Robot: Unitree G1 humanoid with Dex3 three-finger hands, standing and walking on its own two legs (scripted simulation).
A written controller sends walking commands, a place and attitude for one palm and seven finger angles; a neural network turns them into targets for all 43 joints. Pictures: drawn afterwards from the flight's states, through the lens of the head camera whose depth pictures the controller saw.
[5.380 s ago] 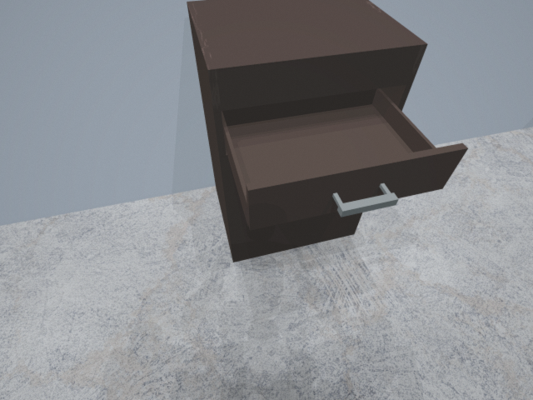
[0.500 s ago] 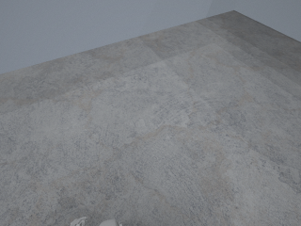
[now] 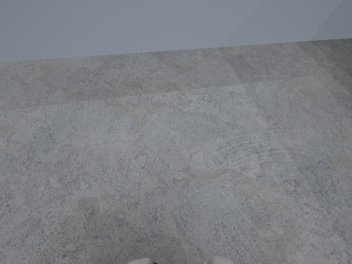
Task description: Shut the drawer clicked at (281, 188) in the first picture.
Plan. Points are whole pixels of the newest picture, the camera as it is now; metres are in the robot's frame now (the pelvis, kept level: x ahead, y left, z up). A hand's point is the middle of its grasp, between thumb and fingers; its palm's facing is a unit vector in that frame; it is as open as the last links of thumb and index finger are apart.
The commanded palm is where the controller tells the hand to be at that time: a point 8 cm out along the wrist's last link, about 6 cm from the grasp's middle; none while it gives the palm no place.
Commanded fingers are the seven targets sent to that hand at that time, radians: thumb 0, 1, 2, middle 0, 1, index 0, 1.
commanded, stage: turn to face it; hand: left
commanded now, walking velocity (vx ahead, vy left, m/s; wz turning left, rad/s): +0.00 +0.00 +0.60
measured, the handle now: out of the picture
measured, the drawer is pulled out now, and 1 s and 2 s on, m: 0.28 0.28 0.28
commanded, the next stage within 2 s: none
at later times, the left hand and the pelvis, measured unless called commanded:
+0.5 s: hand out of the picture +0.03 +0.13 -0.13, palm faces +0.32 -0.90 -0.30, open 7.4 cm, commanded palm none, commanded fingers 0.00 0.90 0.90 -0.20 -0.30 -0.20 -0.30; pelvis +0.01 -0.08 +0.01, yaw +19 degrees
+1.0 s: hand out of the picture -0.09 +0.17 -0.16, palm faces +0.63 -0.72 -0.27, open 7.4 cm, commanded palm none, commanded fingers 0.00 0.90 0.90 -0.20 -0.30 -0.20 -0.30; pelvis -0.01 -0.05 +0.01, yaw +37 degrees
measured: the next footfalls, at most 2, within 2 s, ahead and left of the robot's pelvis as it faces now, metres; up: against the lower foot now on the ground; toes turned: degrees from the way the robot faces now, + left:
right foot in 0.32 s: +0.05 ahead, -0.17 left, +0.00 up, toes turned +11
left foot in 0.78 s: -0.03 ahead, +0.05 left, +0.00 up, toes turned +36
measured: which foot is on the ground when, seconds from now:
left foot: down 0.00-0.30, up 0.32-0.76, down 0.78-1.00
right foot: up 0.00-0.30, down 0.32-0.78, up 0.80-1.00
